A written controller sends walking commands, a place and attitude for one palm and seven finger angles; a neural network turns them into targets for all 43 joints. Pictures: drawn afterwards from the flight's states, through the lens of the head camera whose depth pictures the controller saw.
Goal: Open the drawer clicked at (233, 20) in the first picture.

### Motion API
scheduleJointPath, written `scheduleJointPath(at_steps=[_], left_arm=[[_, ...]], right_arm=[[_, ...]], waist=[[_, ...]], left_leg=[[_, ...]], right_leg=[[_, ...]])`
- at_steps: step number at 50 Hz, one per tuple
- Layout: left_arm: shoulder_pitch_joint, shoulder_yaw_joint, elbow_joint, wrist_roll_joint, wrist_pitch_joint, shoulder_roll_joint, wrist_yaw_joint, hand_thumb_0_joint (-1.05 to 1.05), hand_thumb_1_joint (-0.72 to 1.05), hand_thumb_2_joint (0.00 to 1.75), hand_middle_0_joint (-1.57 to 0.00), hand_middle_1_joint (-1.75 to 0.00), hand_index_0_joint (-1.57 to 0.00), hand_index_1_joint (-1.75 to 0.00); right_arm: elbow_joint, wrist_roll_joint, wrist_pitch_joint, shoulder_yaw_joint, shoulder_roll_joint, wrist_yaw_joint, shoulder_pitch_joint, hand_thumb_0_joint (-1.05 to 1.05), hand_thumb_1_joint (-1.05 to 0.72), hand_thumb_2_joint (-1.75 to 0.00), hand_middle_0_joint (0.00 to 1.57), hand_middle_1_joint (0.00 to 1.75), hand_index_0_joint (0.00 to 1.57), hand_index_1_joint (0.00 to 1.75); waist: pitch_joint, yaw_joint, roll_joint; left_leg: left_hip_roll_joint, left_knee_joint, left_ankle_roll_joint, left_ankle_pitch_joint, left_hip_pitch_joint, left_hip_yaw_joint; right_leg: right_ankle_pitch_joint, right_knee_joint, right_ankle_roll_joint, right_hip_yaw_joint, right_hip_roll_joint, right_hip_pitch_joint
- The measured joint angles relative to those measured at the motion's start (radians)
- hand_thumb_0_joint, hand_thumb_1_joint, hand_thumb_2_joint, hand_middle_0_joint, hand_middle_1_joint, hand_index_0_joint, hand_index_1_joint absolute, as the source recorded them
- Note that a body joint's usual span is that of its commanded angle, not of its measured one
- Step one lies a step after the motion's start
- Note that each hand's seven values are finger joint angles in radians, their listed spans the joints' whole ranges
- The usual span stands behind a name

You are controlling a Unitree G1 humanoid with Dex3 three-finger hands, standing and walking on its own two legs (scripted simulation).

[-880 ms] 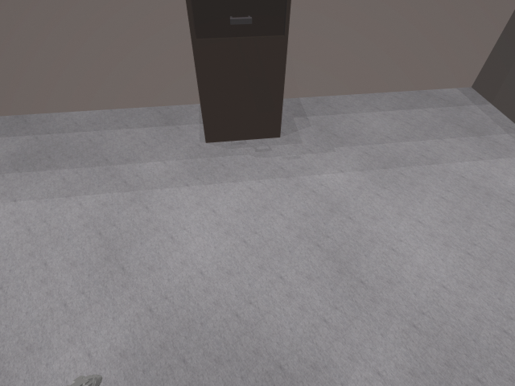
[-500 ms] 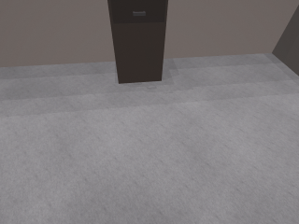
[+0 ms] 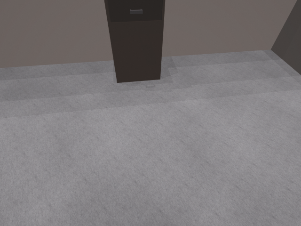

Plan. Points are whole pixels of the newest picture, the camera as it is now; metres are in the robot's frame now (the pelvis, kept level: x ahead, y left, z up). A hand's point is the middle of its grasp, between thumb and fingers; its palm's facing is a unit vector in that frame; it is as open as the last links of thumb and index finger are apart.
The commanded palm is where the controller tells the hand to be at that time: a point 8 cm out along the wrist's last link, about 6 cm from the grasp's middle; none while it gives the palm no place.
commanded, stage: look at it before walking up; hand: left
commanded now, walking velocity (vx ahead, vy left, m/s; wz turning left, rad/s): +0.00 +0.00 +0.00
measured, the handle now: (136, 10) +1.63 +0.21 -0.05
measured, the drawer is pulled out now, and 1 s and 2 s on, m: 0.00 0.00 0.00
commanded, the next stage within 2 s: walk to a spot facing it in 0.56 s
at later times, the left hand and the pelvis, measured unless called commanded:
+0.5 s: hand out of the picture +0.08 +0.25 -0.16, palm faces -0.02 -0.94 -0.34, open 7.4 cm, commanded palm none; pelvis +0.01 +0.00 +0.00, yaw +0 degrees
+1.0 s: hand out of the picture +0.05 +0.19 -0.19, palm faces -0.07 -0.98 -0.19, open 7.4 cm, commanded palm none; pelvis +0.06 +0.00 -0.02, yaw -6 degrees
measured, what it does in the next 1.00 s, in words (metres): shifts its weight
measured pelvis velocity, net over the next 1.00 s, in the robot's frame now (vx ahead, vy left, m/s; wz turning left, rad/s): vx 0.06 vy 0.00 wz -0.11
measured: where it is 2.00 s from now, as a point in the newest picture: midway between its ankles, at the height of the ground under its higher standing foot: (159, 195)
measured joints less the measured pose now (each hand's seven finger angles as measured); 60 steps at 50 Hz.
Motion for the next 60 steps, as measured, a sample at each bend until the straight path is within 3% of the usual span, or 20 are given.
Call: scheduleJointPath(at_steps=[35,42,47,50,52,53,55,58,60], left_arm=[[0.002,0.001,0.008,0.000,-0.004,0.001,0.003,0.00,0.90,0.90,-0.20,-0.30,-0.20,-0.30],[0.092,0.009,-0.002,0.010,0.018,-0.049,-0.006,0.00,0.91,0.90,-0.20,-0.30,-0.20,-0.30],[0.188,0.019,0.000,0.011,0.015,-0.099,-0.019,0.00,0.91,0.90,-0.20,-0.30,-0.20,-0.30],[0.225,0.024,0.011,0.012,0.017,-0.130,-0.022,0.00,0.91,0.90,-0.20,-0.30,-0.20,-0.30],[0.227,0.028,0.011,0.012,0.010,-0.151,-0.026,0.01,0.91,0.90,-0.20,-0.30,-0.20,-0.30],[0.226,0.030,0.004,0.013,0.000,-0.158,-0.029,0.01,0.91,0.90,-0.20,-0.30,-0.20,-0.30],[0.219,0.038,-0.007,0.012,-0.036,-0.168,-0.022,0.01,0.91,0.90,-0.20,-0.30,-0.20,-0.30],[0.238,0.039,-0.016,0.010,-0.067,-0.185,-0.001,0.00,0.91,0.90,-0.20,-0.30,-0.20,-0.30],[0.263,0.036,-0.006,0.014,-0.070,-0.199,0.009,0.00,0.91,0.90,-0.20,-0.30,-0.20,-0.30]], right_arm=[[0.002,0.002,-0.001,0.001,0.002,-0.003,-0.023,0.00,-0.91,-0.90,0.20,0.30,0.21,0.30],[-0.009,-0.014,0.012,0.001,0.053,0.002,0.046,0.00,-0.91,-0.90,0.20,0.30,0.20,0.30],[-0.013,-0.013,-0.007,-0.005,0.106,0.003,0.130,0.00,-0.91,-0.90,0.20,0.30,0.20,0.30],[-0.009,-0.011,-0.024,-0.015,0.135,-0.002,0.179,0.00,-0.91,-0.90,0.20,0.30,0.21,0.30],[0.000,-0.013,-0.031,-0.019,0.147,-0.006,0.211,0.00,-0.91,-0.90,0.20,0.30,0.21,0.30],[0.006,-0.012,-0.032,-0.019,0.150,-0.007,0.229,0.00,-0.91,-0.90,0.20,0.30,0.21,0.30],[0.032,-0.006,-0.020,-0.019,0.162,-0.004,0.253,0.00,-0.91,-0.90,0.20,0.30,0.20,0.30],[0.063,-0.007,0.002,-0.025,0.173,0.002,0.246,0.00,-0.91,-0.90,0.20,0.30,0.20,0.30],[0.053,-0.011,0.005,-0.033,0.173,0.005,0.217,0.01,-0.91,-0.90,0.20,0.30,0.20,0.30]], waist=[[0.002,0.005,-0.006],[-0.046,0.017,-0.004],[-0.045,0.017,-0.020],[-0.029,0.014,-0.023],[-0.010,0.005,-0.009],[-0.001,0.000,0.002],[0.014,-0.001,0.015],[0.012,0.024,0.011],[0.005,0.029,0.005]], left_leg=[[0.004,-0.027,-0.001,0.002,0.024,0.003],[0.019,0.076,0.005,-0.111,-0.008,0.030],[0.022,0.150,0.007,-0.159,-0.012,0.063],[0.030,0.150,0.001,-0.202,0.027,0.100],[0.045,0.152,-0.009,-0.222,0.052,0.110],[0.057,0.180,-0.014,-0.244,0.049,0.106],[0.079,0.378,0.004,-0.279,-0.030,0.088],[0.074,0.679,0.017,-0.248,-0.184,0.070],[0.083,0.736,0.009,-0.193,-0.272,0.083]], right_leg=[[0.007,-0.034,0.000,0.002,0.003,0.026],[-0.074,0.047,-0.009,0.028,0.019,-0.009],[-0.150,0.174,-0.027,0.052,0.022,-0.050],[-0.224,0.304,-0.030,-0.005,0.002,-0.109],[-0.230,0.292,-0.030,-0.055,-0.009,-0.126],[-0.187,0.240,-0.034,-0.074,-0.008,-0.117],[-0.159,0.250,-0.037,-0.105,-0.001,-0.104],[-0.180,0.195,-0.045,-0.109,0.008,-0.039],[-0.163,0.123,-0.039,-0.097,0.008,0.012]])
